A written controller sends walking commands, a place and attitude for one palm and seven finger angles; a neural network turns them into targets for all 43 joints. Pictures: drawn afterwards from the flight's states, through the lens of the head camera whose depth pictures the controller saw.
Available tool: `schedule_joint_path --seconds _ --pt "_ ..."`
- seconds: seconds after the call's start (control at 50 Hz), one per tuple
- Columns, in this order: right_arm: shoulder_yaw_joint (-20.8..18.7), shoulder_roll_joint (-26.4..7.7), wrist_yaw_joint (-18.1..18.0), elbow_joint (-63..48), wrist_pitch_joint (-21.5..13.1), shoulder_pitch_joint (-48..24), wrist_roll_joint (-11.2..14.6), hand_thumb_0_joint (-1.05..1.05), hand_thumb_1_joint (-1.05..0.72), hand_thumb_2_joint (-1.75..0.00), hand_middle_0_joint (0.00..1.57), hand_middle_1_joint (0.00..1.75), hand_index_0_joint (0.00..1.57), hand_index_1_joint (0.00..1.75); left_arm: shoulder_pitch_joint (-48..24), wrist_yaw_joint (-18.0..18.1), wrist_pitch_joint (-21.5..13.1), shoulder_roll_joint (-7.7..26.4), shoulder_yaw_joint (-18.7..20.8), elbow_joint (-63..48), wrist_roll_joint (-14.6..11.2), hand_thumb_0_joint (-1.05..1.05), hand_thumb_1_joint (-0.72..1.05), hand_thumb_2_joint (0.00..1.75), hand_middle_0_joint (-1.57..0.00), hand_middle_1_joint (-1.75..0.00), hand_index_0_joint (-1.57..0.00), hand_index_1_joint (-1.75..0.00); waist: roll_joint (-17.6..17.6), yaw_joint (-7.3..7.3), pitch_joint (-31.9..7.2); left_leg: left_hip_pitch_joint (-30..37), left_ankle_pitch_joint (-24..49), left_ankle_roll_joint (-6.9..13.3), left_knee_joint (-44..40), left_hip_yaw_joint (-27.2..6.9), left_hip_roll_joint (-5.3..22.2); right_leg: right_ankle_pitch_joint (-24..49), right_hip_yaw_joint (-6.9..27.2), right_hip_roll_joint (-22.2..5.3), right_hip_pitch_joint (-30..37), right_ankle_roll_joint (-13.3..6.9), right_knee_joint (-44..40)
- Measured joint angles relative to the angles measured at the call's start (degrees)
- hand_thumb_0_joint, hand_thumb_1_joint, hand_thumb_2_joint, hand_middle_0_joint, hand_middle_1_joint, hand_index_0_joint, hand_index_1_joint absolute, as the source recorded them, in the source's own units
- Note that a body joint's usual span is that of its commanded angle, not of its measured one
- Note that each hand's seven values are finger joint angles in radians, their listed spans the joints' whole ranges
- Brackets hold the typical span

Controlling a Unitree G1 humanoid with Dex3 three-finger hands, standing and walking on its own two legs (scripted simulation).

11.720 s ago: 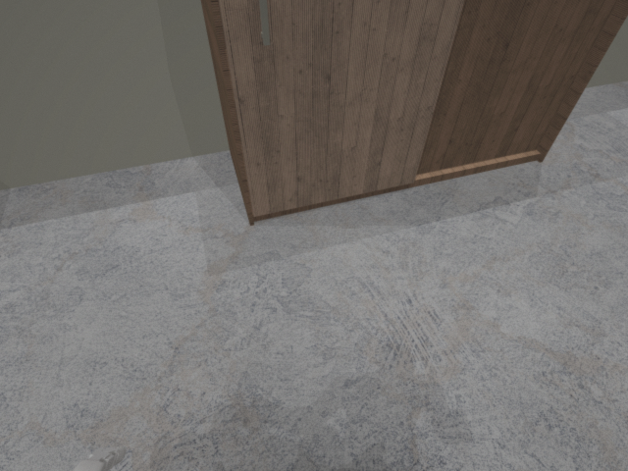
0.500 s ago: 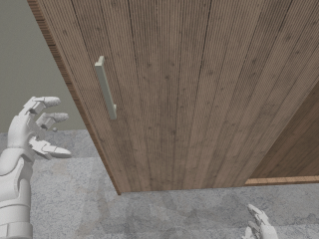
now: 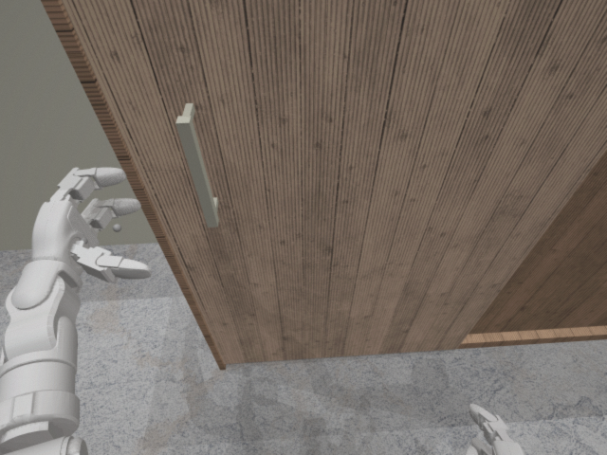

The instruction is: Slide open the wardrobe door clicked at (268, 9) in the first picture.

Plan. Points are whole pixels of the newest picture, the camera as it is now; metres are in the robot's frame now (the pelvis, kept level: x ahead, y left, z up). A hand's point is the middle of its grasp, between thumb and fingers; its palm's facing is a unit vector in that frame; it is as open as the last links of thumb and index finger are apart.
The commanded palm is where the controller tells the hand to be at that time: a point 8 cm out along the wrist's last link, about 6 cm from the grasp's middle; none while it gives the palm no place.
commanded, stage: move the hooked fingers beside the handle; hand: left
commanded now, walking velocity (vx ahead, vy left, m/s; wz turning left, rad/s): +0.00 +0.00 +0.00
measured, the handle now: (202, 170) +0.48 +0.19 +0.12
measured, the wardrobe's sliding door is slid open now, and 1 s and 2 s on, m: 0.00 0.00 0.00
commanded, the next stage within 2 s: feel for the door with the fingertips in 1.44 s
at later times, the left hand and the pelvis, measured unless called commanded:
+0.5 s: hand (143, 204) +0.40 +0.24 +0.13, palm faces +0.13 -0.99 +0.00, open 14.0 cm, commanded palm +0.37 +0.29 +0.12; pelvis -0.01 +0.00 +0.00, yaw +0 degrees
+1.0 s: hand (151, 199) +0.41 +0.24 +0.12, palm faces +0.12 -0.99 +0.01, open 14.0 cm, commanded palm +0.38 +0.28 +0.12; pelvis +0.00 +0.00 +0.00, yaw -1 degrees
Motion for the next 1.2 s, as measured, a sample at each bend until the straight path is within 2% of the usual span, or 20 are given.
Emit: schedule_joint_path --seconds 0.24,0.5,0.62,0.78,0.86,0.96,1.06,1.2 --pt "-0.4 -0.4 0.4 0.5 1.7 0.5 0.0 0.02 -0.9 -0.9 0.21 0.3 0.21 0.3 -3.3 0.9 -0.8 -0.6 -1.5 3.1 0.7 -0.01 -0.5 0.3 -0.3 -1.2 -0.3 -1.2 -0.1 -0.36 -0.4 -1.1 -0.1 0.2 0.7 -0.1 -0.2 0.0 -0.1 -0.2 -0.9 0.2 0.5" --pt "-0.1 -0.7 0.7 1.4 3.1 1.8 -0.2 0.01 -0.9 -0.9 0.21 0.3 0.21 0.3 -14.1 1.8 -4.6 1.8 -2.3 16.3 2.8 -0.01 -0.5 0.3 -0.3 -1.2 -0.29 -1.2 -0.5 -1.83 0.1 -4.6 -0.2 0.2 2.6 -0.5 0.1 0.0 -0.3 0.0 -4.2 0.0 2.0" --pt "-0.6 -0.9 1.5 1.5 4.3 3.4 -0.5 0.01 -0.9 -0.9 0.21 0.3 0.21 0.3 -16.8 2.3 -6.3 2.3 -1.6 19.7 3.7 -0.01 -0.5 0.3 -0.3 -1.2 -0.3 -1.2 -0.5 -2.86 -0.3 -6.0 -0.5 0.1 3.1 0.0 0.3 -0.1 0.2 0.2 -5.8 -0.1 2.5" --pt "-1.1 -1.0 2.1 0.9 6.0 5.2 -0.5 0.01 -0.9 -0.9 0.21 0.3 0.21 0.3 -15.7 2.3 -7.4 3.3 0.8 20.8 4.0 -0.01 -0.5 0.3 -0.3 -1.2 -0.3 -1.2 -0.4 -3.72 -0.9 -6.4 -1.0 0.1 3.1 0.9 0.8 -0.3 1.1 0.7 -6.7 -0.1 2.7" --pt "-1.5 -1.0 2.0 0.5 6.4 5.7 -0.5 0.01 -0.9 -0.9 0.21 0.3 0.21 0.3 -13.2 1.9 -7.8 3.0 1.3 17.8 3.5 -0.01 -0.5 0.3 -0.3 -1.2 -0.3 -1.2 -0.3 -3.42 -0.9 -6.1 -1.2 0.0 3.0 1.0 1.0 -0.3 1.2 0.9 -6.4 -0.1 2.4" --pt "-1.6 -0.9 1.8 1.0 6.3 5.2 -0.2 0.01 -0.9 -0.9 0.21 0.3 0.21 0.3 -12.2 1.7 -7.1 1.7 -0.3 15.3 2.4 -0.01 -0.5 0.3 -0.3 -1.2 -0.29 -1.2 -0.1 -2.52 -1.1 -5.6 -1.3 0.1 3.0 0.5 0.8 -0.5 0.7 0.7 -5.5 -0.1 2.1" --pt "-1.4 -0.7 1.9 0.5 6.2 3.4 -0.2 0.01 -0.9 -0.9 0.21 0.3 0.21 0.3 -12.1 2.9 -5.5 0.5 -1.9 14.1 2.9 -0.01 -0.5 0.3 -0.3 -1.2 -0.29 -1.2 0.0 -2.1 -1.2 -5.4 -1.2 0.1 3.0 0.1 0.5 -0.7 0.4 0.4 -5.2 0.0 2.2" --pt "-0.9 -0.2 2.0 -0.5 5.9 1.1 -0.3 0.01 -0.9 -0.9 0.21 0.3 0.21 0.3 -11.7 4.3 -5.4 -1.2 -2.9 12.5 3.2 -0.01 -0.5 0.3 -0.3 -1.2 -0.3 -1.2 0.0 -1.64 -1.5 -4.7 -1.2 0.0 2.9 0.1 0.4 -0.8 0.4 0.3 -4.6 0.0 2.4"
